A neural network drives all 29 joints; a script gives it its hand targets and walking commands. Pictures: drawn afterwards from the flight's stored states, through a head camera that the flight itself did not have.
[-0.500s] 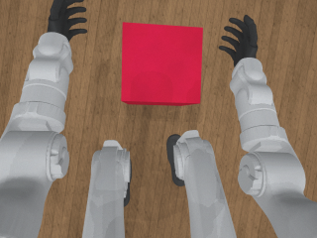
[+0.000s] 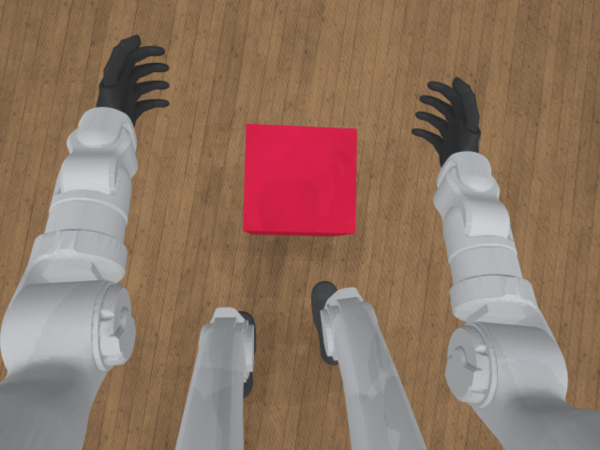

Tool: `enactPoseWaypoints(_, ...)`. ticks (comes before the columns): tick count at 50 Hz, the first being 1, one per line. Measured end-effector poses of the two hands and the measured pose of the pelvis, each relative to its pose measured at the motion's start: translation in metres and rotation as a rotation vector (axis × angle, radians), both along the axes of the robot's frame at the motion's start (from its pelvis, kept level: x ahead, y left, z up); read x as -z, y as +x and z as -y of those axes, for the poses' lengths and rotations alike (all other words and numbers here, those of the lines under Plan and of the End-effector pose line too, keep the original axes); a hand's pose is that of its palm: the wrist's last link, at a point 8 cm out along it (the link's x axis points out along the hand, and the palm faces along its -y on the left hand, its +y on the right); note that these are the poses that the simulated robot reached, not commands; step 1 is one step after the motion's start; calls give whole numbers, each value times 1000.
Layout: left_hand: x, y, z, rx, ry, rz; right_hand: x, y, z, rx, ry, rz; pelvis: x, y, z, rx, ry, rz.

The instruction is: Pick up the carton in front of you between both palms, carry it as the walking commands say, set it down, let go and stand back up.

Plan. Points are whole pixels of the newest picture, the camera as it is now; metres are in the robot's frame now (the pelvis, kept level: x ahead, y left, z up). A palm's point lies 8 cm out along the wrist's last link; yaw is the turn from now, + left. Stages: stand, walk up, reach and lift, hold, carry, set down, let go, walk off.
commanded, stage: set down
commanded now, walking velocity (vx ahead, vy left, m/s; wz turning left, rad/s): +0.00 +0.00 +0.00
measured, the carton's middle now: (296, 189) +0.47 -0.06 -0.47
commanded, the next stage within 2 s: let go in 0.06 s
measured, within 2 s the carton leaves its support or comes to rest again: neither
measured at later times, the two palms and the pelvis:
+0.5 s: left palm (35, 201) +0.40 +0.20 +0.01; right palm (552, 211) +0.36 -0.25 +0.02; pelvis +0.06 -0.01 +0.12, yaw +0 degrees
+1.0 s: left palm out of the picture +0.27 +0.23 +0.11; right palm out of the picture +0.25 -0.23 +0.11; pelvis +0.10 +0.00 +0.18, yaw -1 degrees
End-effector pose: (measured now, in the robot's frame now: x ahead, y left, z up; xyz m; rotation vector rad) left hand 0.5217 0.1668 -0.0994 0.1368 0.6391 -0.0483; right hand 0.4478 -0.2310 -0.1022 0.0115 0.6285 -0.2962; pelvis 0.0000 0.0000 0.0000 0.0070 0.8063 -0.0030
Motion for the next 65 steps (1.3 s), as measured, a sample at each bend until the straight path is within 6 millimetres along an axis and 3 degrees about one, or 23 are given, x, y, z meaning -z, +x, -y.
enactPoseWaypoints(10, -45, -14, -5, -20, 33, -23, -45, -10, -3, -60, -25, -35, -49, 16, 2, -4, 2, 32)
enactPoseWaypoints(16, -66, -58, -15, -70, 84, -65, -68, -41, -1, -165, -66, -109, -80, 32, 5, -6, 7, 97)
enactPoseWaypoints(24, -108, -114, -28, -96, 89, -93, -117, -86, 14, -229, -87, -167, -118, 56, 10, -5, 5, 246)
enactPoseWaypoints(37, -169, -186, -43, -79, 85, -110, -184, -165, 11, -222, -74, -179, -160, 87, 9, 5, -7, 510)
enactPoseWaypoints(43, -192, -224, -54, -80, 84, -118, -205, -195, 9, -221, -73, -187, -174, 96, 4, 10, -18, 653)
enactPoseWaypoints(47, -203, -243, -61, -82, 87, -125, -210, -201, 6, -231, -71, -186, -178, 98, -1, 11, -23, 733)
enactPoseWaypoints(53, -212, -260, -69, -88, 87, -140, -212, -195, -1, -252, -70, -179, -179, 97, -5, 7, -26, 822)
enactPoseWaypoints(65, -210, -264, -65, -99, 86, -143, -214, -194, 4, -236, -97, -209, -177, 95, -2, 7, -27, 882)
